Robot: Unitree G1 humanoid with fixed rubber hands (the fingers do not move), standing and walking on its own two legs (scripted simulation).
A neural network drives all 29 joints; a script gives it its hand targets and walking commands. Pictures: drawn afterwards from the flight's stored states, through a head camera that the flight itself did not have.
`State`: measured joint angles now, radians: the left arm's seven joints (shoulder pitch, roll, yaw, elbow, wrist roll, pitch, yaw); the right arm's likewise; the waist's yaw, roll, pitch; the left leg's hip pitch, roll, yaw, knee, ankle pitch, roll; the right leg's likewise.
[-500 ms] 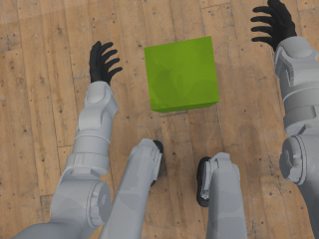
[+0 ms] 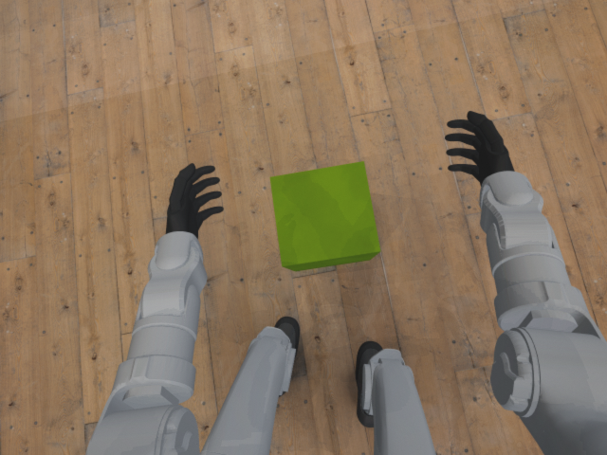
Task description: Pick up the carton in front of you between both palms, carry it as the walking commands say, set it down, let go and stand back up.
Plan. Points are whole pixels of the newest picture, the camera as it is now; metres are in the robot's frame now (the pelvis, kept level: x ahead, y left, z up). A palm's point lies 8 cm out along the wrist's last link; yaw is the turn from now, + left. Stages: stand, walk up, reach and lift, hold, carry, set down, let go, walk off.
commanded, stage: let go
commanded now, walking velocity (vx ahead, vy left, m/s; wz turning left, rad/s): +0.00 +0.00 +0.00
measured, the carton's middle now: (325, 223) +0.47 +0.06 -0.54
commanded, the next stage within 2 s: stand in 1.16 s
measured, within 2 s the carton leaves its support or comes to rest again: neither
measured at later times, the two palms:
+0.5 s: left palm (60, 321) +0.25 +0.26 +0.03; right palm (561, 304) +0.33 -0.19 +0.01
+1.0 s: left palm (57, 330) +0.25 +0.24 +0.06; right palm out of the picture +0.24 -0.22 +0.05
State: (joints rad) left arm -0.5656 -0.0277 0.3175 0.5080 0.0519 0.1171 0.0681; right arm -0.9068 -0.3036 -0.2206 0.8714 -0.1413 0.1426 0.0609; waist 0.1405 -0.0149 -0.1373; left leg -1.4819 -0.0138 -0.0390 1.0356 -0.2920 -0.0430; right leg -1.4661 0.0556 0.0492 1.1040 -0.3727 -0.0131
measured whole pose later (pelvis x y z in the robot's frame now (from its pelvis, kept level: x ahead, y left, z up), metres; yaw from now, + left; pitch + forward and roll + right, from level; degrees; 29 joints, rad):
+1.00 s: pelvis +0.08 +0.01 +0.11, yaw +0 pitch -3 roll +0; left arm 0.21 0.22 0.03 0.39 0.02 0.18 -0.03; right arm 0.24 -0.22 -0.03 0.46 0.01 0.08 0.04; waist 0.01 -0.01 0.06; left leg -0.15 -0.02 -0.06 0.46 -0.26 -0.01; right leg -0.09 0.02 0.04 0.46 -0.31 -0.01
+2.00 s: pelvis +0.08 +0.03 +0.11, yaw +0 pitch -2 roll +0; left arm 0.16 0.36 0.02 0.87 0.03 0.00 0.02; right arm 0.15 -0.35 -0.02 0.87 -0.03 0.00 -0.02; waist 0.00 -0.03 0.02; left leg -0.16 -0.03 -0.03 0.45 -0.26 0.02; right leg -0.09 0.00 0.06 0.42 -0.29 0.02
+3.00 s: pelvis +0.06 +0.03 +0.12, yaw +0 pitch -2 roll +0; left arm 0.13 0.39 0.00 1.03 0.02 -0.01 0.01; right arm 0.12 -0.39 0.01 1.03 -0.01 -0.01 -0.01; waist 0.00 -0.02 0.03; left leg -0.14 -0.02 -0.05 0.36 -0.18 0.01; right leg -0.07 0.00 0.04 0.33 -0.22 0.02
